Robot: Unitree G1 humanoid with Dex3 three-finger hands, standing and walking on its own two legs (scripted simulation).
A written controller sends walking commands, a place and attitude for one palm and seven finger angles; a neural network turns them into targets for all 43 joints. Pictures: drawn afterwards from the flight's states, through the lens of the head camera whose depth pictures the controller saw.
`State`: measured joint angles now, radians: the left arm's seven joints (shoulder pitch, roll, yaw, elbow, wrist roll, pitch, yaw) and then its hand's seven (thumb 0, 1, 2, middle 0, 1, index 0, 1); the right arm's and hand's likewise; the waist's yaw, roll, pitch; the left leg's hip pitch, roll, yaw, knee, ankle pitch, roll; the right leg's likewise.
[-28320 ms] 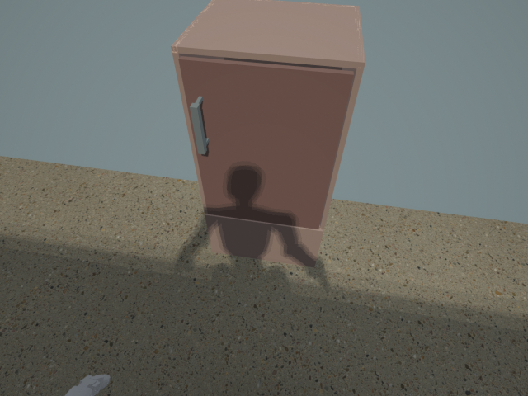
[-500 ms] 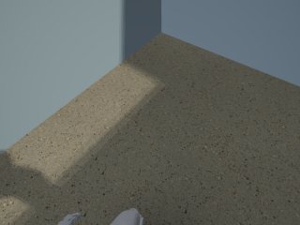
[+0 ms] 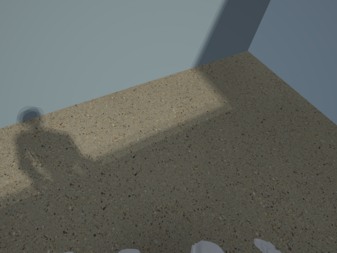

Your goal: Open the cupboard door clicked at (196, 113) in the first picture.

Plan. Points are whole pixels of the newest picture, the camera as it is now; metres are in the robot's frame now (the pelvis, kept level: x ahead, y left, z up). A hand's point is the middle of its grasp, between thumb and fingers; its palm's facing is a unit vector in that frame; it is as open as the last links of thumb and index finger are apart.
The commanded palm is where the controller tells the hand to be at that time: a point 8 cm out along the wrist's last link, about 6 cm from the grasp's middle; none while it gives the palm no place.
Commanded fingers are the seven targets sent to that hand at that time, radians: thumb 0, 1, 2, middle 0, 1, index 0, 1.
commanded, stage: turn to face it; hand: left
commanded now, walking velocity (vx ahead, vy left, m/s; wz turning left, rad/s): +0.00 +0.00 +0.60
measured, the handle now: out of the picture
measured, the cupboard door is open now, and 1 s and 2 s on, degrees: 44 44 44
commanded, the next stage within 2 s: none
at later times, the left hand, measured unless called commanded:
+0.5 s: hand out of the picture +0.05 +0.15 -0.14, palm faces +0.26 -0.93 -0.26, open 7.4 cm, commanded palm none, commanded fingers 0.00 0.90 0.90 -0.20 -0.30 -0.20 -0.30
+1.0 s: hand out of the picture -0.04 +0.22 -0.16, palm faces +0.56 -0.79 -0.24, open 7.4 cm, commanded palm none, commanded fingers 0.00 0.90 0.90 -0.20 -0.30 -0.20 -0.30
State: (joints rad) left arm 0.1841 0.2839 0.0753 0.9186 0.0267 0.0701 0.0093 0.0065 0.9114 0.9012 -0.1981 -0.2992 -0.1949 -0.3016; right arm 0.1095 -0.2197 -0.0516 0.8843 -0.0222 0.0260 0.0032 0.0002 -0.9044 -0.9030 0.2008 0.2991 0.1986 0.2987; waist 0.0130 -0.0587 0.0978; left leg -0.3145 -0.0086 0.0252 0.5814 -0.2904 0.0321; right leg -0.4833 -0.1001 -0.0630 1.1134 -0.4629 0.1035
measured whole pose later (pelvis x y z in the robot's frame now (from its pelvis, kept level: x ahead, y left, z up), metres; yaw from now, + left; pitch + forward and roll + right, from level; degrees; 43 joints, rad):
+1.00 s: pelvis +0.00 -0.02 +0.01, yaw +34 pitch +1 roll -2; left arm 0.14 0.28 0.07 0.88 0.02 0.06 0.00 0.01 0.91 0.90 -0.20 -0.30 -0.19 -0.30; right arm 0.16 -0.21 -0.04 0.90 -0.02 0.02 0.00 0.00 -0.90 -0.90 0.20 0.30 0.20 0.30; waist 0.00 -0.03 0.09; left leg -0.30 -0.04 -0.04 0.48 -0.21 0.06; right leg -0.51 -0.08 0.01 1.07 -0.38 0.12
